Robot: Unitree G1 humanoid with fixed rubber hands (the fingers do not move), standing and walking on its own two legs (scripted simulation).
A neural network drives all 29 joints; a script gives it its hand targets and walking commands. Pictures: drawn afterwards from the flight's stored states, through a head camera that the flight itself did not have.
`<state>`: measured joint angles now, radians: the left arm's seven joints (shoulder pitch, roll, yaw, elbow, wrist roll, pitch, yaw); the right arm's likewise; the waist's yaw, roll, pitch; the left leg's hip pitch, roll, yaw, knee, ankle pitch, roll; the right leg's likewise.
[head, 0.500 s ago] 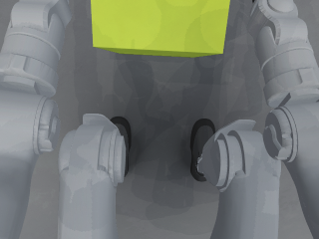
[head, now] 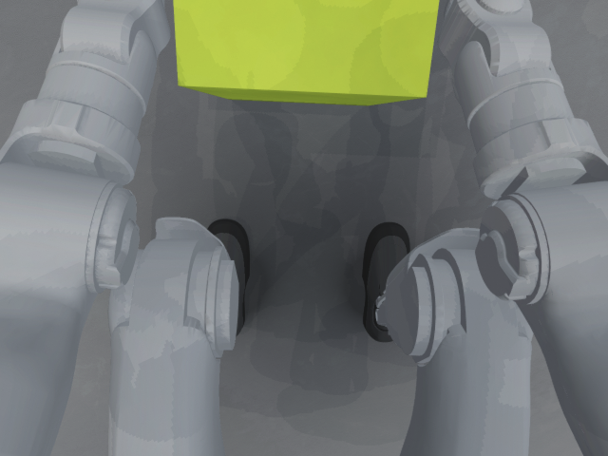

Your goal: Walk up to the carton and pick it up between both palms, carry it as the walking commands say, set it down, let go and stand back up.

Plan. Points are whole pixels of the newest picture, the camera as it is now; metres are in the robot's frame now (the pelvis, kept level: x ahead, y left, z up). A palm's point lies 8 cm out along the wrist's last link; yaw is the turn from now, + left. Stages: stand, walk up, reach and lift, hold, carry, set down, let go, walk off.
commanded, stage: reach and lift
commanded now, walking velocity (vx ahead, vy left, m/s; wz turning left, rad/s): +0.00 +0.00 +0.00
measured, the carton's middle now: out of the picture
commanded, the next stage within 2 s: none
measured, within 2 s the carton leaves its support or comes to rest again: leaves its support in 0.54 s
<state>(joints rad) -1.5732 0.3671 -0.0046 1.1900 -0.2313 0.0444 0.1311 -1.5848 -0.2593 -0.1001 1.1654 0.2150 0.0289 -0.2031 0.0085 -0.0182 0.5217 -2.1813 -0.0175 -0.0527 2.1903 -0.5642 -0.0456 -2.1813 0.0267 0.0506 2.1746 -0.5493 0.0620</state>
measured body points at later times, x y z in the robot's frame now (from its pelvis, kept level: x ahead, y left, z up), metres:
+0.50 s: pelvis +0.00 +0.00 -0.01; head +0.38 +0.02 +0.22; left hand +0.57 +0.17 -0.19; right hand +0.58 -0.13 -0.18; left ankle +0.12 +0.13 -0.34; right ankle +0.13 -0.14 -0.34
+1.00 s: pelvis +0.00 -0.01 +0.02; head +0.37 +0.02 +0.26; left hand +0.57 +0.17 -0.13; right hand +0.58 -0.12 -0.12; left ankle +0.12 +0.13 -0.34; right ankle +0.13 -0.14 -0.34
